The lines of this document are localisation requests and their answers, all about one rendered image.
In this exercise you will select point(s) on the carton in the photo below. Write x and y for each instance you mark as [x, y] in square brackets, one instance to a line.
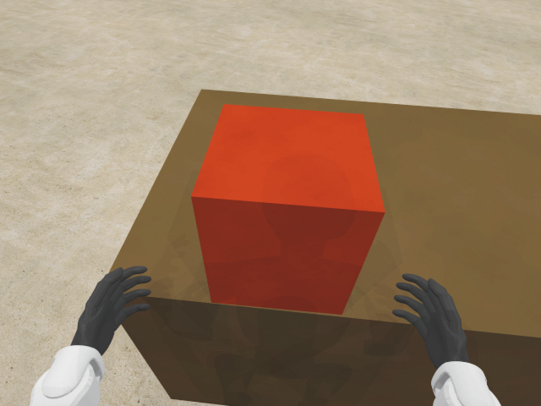
[287, 204]

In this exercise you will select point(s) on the right robot hand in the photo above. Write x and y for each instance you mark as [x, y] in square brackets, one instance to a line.
[440, 325]

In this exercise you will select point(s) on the right robot forearm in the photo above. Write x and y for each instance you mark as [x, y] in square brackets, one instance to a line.
[458, 383]

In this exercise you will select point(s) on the left robot hand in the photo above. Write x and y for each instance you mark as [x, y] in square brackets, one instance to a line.
[104, 311]

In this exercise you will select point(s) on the pedestal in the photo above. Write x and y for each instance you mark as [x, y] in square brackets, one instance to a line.
[462, 196]

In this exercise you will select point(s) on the left robot forearm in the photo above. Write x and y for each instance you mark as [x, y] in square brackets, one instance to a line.
[72, 380]

